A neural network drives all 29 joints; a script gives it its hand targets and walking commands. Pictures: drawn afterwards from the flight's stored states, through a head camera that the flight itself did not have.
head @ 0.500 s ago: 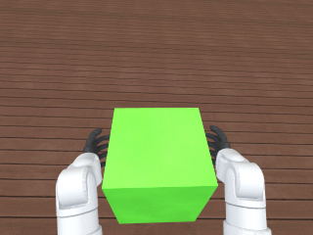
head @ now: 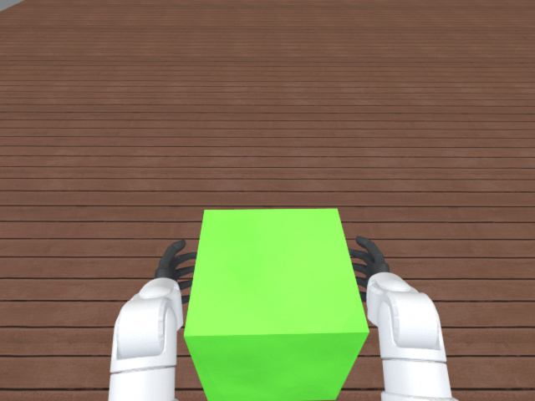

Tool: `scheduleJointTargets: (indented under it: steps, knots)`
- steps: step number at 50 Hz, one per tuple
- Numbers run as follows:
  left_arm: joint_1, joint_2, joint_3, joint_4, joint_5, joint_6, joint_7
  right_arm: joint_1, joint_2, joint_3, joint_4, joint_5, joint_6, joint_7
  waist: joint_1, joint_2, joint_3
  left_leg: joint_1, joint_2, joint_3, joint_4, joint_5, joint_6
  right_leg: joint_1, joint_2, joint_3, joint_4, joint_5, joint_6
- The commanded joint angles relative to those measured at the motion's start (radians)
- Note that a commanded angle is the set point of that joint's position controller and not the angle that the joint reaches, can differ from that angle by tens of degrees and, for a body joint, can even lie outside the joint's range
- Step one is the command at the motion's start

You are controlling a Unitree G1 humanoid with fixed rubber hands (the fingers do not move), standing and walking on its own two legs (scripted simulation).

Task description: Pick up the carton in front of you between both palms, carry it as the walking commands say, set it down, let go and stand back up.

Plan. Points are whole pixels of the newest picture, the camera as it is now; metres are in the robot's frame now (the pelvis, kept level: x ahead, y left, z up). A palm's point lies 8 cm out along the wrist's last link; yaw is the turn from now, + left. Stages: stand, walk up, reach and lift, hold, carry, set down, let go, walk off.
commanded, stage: carry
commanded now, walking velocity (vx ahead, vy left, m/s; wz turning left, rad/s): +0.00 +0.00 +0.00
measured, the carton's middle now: (271, 307) +0.27 +0.00 -0.02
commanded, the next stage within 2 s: hold in 1.34 s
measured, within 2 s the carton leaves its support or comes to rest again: neither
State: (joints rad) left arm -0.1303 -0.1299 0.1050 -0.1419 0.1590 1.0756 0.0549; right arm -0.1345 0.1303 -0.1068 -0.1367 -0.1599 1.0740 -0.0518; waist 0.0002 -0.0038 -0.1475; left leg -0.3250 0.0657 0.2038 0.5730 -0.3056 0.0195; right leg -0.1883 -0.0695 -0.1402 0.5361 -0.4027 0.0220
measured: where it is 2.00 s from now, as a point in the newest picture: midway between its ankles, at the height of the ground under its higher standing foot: outside the picture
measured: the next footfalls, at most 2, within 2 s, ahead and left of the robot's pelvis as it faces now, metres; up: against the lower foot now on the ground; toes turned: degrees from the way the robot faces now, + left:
none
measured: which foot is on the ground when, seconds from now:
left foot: down 0.00-1.00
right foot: down 0.00-1.00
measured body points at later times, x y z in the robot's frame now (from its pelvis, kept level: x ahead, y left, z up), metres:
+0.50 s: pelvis -0.04 +0.00 +0.00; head -0.06 +0.00 +0.45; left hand +0.27 +0.15 +0.04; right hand +0.27 -0.15 +0.04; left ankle -0.01 +0.10 -0.73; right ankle -0.08 -0.11 -0.73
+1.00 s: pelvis -0.05 -0.01 +0.00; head -0.08 +0.00 +0.45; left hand +0.25 +0.14 +0.04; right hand +0.25 -0.16 +0.04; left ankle -0.01 +0.10 -0.73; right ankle -0.08 -0.11 -0.73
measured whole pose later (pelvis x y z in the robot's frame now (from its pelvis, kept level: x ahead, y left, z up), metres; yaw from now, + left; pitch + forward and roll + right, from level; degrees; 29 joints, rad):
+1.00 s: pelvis -0.05 -0.01 +0.00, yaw +0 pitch +2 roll +0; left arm -0.21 -0.14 0.17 0.18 0.24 0.74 0.02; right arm -0.22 0.14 -0.18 0.18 -0.24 0.73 -0.02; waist 0.00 0.00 -0.11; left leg -0.35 0.08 0.20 0.51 -0.19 0.02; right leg -0.23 -0.06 -0.16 0.52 -0.32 0.00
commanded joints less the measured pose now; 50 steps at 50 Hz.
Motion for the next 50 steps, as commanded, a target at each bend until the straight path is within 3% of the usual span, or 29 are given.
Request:
scheduleJointTargets:
  steps: [1, 6, 12, 16, 21, 27, 50]
  knots:
    - [-0.46, -0.89, -0.684, -0.072, -0.346, -0.076, -0.241, -0.45, 0.891, 0.68, -0.065, 0.34, -0.076, 0.236, 0.0, -0.01, -0.247, 0.187, 0.102, -0.091, 0.009, 0.614, 0.003, 0.051, -0.102, 0.058, -0.009, 0.675, -0.007]
    - [-0.415, -0.829, -0.621, -0.009, -0.273, -0.163, -0.23, -0.412, 0.825, 0.621, -0.004, 0.275, -0.162, 0.23, 0.0, -0.007, -0.238, 0.18, 0.106, -0.095, -0.007, 0.556, 0.005, 0.046, -0.1, 0.058, -0.022, 0.592, -0.01]
    - [-0.453, -0.784, -0.497, 0.143, -0.18, -0.286, -0.223, -0.449, 0.783, 0.497, 0.148, 0.182, -0.285, 0.225, -0.001, 0.004, -0.186, 0.161, 0.115, -0.105, -0.054, 0.469, 0.004, 0.019, -0.098, 0.06, -0.061, 0.455, -0.016]
    - [-0.519, -0.803, -0.412, 0.269, -0.123, -0.378, -0.229, -0.514, 0.801, 0.413, 0.272, 0.125, -0.377, 0.23, 0.0, 0.006, -0.16, 0.152, 0.115, -0.113, -0.089, 0.38, 0.005, -0.001, -0.095, 0.066, -0.092, 0.353, -0.024]
    - [-0.581, -0.891, -0.405, 0.342, -0.113, -0.448, -0.248, -0.576, 0.881, 0.401, 0.348, 0.111, -0.449, 0.249, -0.001, 0.003, -0.176, 0.157, 0.114, -0.117, -0.106, 0.334, 0.007, -0.006, -0.094, 0.073, -0.107, 0.304, -0.032]
    - [-0.543, -0.926, -0.477, 0.284, -0.157, -0.409, -0.254, -0.54, 0.915, 0.471, 0.284, 0.158, -0.41, 0.255, -0.001, 0.003, -0.206, 0.165, 0.116, -0.114, -0.105, 0.348, 0.008, -0.004, -0.095, 0.071, -0.1, 0.302, -0.031]
    - [-0.532, -0.896, -0.476, 0.256, -0.16, -0.377, -0.25, -0.53, 0.891, 0.47, 0.261, 0.161, -0.377, 0.254, -0.003, 0.006, -0.184, 0.135, 0.116, -0.122, -0.124, 0.289, -0.001, -0.046, -0.092, 0.082, -0.112, 0.242, -0.036]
